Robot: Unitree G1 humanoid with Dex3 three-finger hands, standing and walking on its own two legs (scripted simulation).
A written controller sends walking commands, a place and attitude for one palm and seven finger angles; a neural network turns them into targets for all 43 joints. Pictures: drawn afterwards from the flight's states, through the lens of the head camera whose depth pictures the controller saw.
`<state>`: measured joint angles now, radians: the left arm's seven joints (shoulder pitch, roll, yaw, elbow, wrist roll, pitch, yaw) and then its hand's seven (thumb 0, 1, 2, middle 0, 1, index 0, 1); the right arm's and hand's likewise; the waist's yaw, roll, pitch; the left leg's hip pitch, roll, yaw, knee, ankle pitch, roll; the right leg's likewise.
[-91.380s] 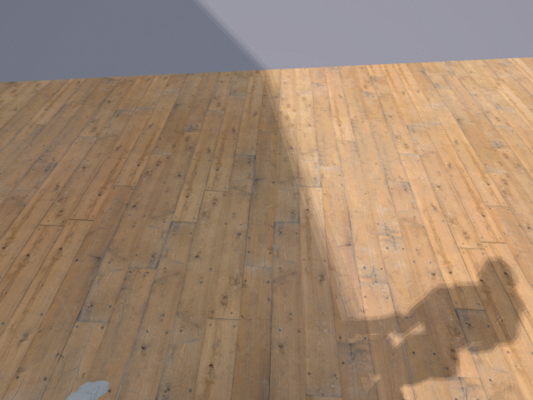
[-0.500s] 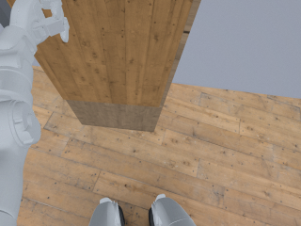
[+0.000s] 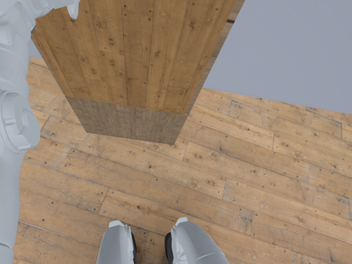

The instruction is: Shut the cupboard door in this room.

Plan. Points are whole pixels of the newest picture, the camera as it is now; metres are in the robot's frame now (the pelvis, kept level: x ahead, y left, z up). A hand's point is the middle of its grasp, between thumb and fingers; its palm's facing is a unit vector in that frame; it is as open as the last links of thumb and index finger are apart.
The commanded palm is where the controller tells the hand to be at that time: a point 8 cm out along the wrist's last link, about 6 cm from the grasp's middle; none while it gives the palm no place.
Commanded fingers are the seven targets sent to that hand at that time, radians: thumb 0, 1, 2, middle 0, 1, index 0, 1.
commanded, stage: pull the fist back off the door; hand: left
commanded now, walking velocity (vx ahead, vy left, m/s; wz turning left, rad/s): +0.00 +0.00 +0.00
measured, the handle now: out of the picture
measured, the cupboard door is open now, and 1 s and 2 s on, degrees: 0 0 0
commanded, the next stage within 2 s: draw the hand back to the body in 0.84 s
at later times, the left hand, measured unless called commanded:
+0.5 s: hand out of the picture +0.59 +0.09 +0.16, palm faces +0.05 -1.00 +0.00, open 2.8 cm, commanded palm +0.56 +0.11 +0.15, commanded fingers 0.00 0.90 0.90 -1.30 -1.50 -1.30 -1.50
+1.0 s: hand (86, 15) +0.54 +0.09 +0.15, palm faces +0.06 -1.00 -0.01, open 3.1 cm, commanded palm +0.50 +0.14 +0.16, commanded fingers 0.00 0.90 0.90 -1.30 -1.50 -1.30 -1.50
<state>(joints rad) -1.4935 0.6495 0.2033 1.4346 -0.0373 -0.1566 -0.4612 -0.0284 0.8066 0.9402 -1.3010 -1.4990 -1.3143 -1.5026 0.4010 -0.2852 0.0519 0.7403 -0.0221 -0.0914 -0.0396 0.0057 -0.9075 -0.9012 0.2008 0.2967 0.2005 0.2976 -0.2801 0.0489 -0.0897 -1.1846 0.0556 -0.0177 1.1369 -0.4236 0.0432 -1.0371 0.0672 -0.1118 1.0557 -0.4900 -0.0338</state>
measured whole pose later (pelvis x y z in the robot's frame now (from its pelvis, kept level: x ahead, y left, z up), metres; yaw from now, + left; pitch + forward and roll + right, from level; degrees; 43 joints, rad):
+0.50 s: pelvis -0.02 +0.01 +0.01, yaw +0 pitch +25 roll -5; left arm -1.42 0.50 0.30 1.44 0.06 -0.21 0.11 -0.03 0.85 0.94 -1.30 -1.50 -1.30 -1.50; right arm 0.55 -0.27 0.05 0.70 -0.08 -0.06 0.09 0.01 -0.91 -0.90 0.20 0.30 0.20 0.30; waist -0.32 0.08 -0.10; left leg -1.15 0.04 0.01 1.07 -0.36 0.06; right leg -1.02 0.05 -0.09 1.01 -0.43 -0.01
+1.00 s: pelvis +0.04 -0.01 +0.04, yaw +1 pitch +18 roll -2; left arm -0.96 0.26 0.24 1.15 -0.05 -0.32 0.07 0.02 0.90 0.90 -1.30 -1.50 -1.30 -1.50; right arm 0.40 -0.26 -0.02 0.65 -0.03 0.00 0.08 0.01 -0.91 -0.90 0.20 0.30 0.20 0.30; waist -0.15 0.05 -0.13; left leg -0.81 0.03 0.03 0.90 -0.40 0.02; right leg -0.70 0.05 -0.06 0.86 -0.47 -0.04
